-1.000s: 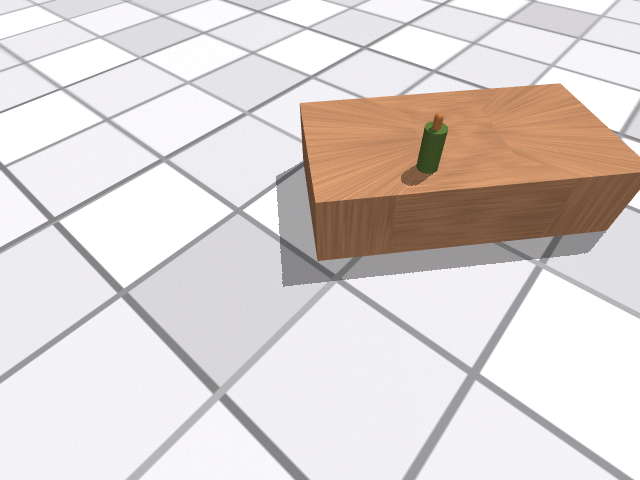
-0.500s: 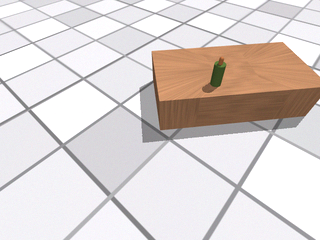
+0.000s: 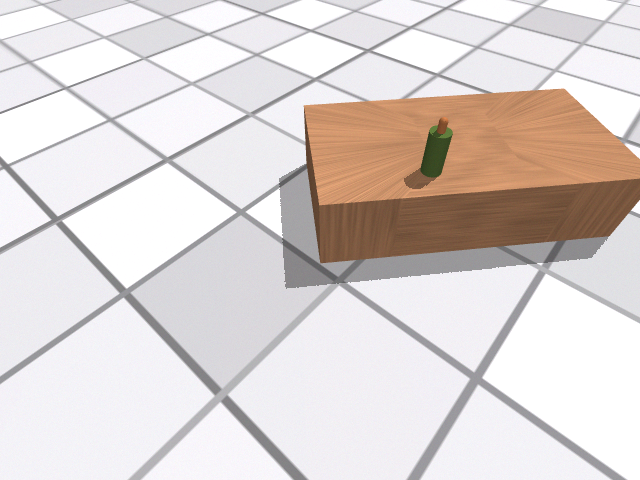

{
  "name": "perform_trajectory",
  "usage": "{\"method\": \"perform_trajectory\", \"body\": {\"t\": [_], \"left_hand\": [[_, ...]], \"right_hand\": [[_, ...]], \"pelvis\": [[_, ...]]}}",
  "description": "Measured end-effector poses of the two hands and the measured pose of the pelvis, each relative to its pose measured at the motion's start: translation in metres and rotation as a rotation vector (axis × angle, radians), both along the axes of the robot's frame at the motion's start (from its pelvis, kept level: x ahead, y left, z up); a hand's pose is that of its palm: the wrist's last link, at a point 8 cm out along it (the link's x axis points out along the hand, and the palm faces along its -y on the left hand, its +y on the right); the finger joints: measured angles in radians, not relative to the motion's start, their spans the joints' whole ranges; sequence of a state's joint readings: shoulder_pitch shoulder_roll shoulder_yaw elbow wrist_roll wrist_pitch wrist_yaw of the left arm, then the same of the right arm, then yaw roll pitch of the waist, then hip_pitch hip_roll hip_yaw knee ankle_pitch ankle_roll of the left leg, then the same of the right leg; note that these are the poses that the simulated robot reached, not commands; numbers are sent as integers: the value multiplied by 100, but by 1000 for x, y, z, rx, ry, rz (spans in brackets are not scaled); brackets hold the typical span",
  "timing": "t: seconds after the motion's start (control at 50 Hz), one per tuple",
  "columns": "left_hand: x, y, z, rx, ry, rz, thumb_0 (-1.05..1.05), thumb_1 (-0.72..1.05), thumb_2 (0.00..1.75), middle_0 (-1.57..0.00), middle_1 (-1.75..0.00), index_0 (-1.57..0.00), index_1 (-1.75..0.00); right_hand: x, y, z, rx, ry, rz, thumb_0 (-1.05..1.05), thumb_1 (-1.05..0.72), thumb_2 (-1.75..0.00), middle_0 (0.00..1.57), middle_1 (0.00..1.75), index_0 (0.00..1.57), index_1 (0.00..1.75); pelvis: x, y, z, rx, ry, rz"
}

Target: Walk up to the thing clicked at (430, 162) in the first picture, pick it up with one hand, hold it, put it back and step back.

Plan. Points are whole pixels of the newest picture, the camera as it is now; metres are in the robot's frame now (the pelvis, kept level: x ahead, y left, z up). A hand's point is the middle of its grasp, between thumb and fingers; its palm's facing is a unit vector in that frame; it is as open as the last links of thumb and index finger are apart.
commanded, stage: stand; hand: right
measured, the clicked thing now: (437, 145) +1.21 -0.36 -0.34
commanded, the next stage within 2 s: walk up in 0.12 s
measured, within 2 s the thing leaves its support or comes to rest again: neither
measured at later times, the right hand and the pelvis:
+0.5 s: hand out of the picture +0.08 -0.40 -0.18, palm faces +0.00 +0.90 -0.44, open 7.4 cm; pelvis +0.07 -0.10 -0.03, yaw +0 degrees
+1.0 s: hand (590, 345) +0.35 -0.42 -0.13, palm faces -0.04 +0.89 -0.45, open 7.4 cm; pelvis +0.26 -0.14 -0.02, yaw +3 degrees
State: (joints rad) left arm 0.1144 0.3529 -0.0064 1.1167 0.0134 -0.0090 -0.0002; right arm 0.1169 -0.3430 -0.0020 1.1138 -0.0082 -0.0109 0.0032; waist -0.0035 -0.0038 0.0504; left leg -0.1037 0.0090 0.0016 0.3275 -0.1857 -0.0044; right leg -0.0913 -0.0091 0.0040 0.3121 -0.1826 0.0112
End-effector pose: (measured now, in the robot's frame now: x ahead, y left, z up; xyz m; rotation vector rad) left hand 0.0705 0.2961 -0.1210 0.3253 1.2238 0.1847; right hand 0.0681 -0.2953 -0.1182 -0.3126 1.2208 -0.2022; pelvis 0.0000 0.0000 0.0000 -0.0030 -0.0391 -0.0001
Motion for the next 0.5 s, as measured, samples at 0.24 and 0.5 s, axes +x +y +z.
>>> {"method": "perform_trajectory", "body": {"t": [0.24, 0.5], "left_hand": [[9, 8, 2, 5, -6, -9, 0, 90, 90, -21, -30, -20, -30], [78, -52, 9, 82, -111, -21, 0, 90, 90, -20, -30, -20, -29]], "right_hand": [[-16, -22, 4, -18, -39, -27, 0, -90, -89, 20, 30, 21, 30], [11, -148, -19, -109, 71, -45, 1, -91, -90, 20, 30, 20, 30]], "pelvis": [[8, -13, -5, 20, 7, -2], [74, -97, -33, 3, -26, 6]]}}
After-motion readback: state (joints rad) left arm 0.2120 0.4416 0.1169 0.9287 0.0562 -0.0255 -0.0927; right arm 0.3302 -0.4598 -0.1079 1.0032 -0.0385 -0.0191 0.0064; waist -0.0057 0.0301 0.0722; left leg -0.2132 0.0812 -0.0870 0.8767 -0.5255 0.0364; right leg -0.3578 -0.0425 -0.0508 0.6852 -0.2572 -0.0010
